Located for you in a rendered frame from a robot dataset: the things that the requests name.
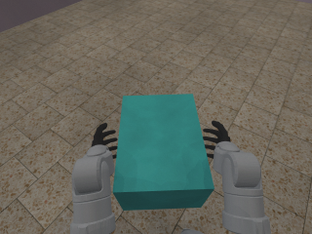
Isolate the right robot forearm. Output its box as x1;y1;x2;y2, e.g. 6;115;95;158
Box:
213;141;271;234

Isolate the left robot hand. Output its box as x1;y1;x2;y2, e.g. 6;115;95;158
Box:
91;123;118;159

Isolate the right robot hand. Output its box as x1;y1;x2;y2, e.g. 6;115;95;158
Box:
203;120;231;159

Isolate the left robot forearm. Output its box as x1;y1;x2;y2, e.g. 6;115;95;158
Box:
70;144;116;234

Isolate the carton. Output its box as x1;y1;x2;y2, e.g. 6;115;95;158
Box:
112;94;215;211

